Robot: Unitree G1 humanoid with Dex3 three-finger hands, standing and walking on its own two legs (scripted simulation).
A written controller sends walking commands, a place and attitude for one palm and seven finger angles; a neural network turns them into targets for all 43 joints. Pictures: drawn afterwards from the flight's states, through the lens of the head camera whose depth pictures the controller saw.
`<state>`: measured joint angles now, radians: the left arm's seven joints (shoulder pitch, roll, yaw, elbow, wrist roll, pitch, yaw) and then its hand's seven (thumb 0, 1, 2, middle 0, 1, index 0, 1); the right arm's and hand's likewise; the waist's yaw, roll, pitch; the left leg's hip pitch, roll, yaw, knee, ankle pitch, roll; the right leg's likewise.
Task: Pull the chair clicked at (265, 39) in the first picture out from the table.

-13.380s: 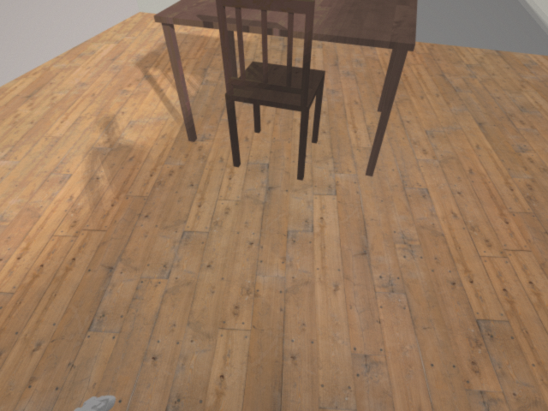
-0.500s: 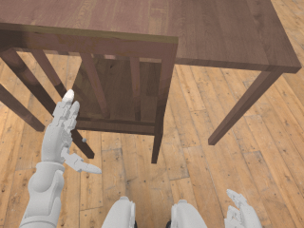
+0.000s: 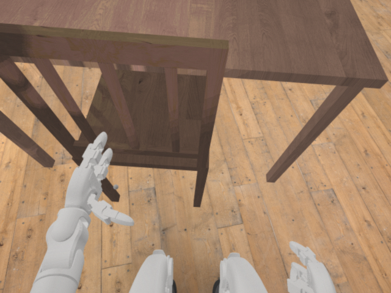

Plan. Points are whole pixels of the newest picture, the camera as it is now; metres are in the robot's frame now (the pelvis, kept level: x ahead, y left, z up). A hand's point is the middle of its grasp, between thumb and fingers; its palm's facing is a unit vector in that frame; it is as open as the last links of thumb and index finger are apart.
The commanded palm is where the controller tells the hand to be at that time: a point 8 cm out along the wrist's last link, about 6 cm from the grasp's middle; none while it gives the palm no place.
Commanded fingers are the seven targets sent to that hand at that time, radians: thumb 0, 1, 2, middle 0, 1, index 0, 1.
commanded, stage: aim the fingers beside a spindle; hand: left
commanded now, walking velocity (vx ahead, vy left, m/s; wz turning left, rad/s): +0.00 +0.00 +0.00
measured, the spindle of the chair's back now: (124, 114) +0.48 +0.17 +0.03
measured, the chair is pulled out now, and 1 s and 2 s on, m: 0.00 0.00 0.00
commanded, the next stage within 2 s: push the fingers through the gap in 0.90 s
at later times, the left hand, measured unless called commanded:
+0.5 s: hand (116, 176) +0.32 +0.15 +0.05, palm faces -0.07 -1.00 -0.06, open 16.9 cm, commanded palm +0.31 +0.22 +0.02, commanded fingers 0.00 -0.50 0.30 -0.06 -0.08 -0.06 -0.08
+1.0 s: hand (117, 182) +0.33 +0.17 -0.01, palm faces -0.08 -1.00 +0.00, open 16.9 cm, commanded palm +0.32 +0.22 +0.02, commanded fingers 0.00 -0.50 0.30 -0.06 -0.08 -0.06 -0.08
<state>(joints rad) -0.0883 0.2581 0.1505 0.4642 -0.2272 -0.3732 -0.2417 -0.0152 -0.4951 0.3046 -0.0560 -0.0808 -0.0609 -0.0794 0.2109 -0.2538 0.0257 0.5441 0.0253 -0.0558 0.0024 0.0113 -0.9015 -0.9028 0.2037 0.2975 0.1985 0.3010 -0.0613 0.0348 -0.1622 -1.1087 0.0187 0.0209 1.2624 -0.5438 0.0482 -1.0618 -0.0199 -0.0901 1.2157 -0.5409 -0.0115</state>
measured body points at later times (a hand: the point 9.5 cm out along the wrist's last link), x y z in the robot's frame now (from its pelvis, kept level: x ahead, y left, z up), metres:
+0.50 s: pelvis +0.01 +0.00 +0.01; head +0.11 +0.01 +0.44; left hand +0.32 +0.21 +0.06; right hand +0.16 -0.24 -0.10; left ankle +0.03 +0.09 -0.63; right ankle +0.02 -0.12 -0.63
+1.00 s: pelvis +0.00 +0.00 +0.00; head +0.13 +0.01 +0.43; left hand +0.33 +0.22 -0.01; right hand +0.16 -0.26 -0.10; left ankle +0.03 +0.09 -0.63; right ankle +0.02 -0.12 -0.63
